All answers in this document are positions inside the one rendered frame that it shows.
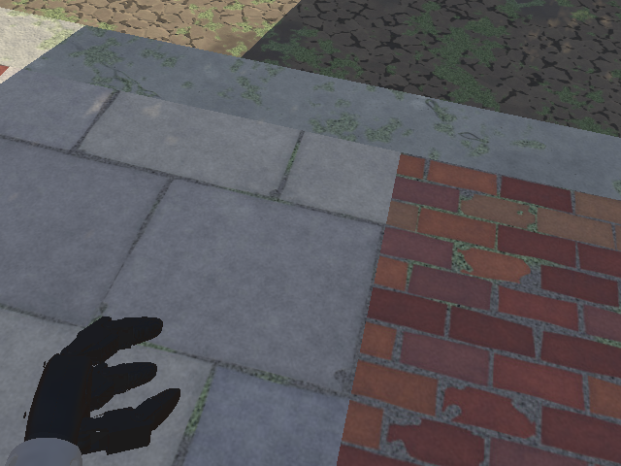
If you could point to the left robot hand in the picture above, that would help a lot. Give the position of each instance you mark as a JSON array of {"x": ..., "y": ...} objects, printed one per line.
[{"x": 70, "y": 388}]

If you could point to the left robot forearm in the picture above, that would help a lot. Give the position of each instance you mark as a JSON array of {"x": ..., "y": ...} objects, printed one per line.
[{"x": 45, "y": 452}]

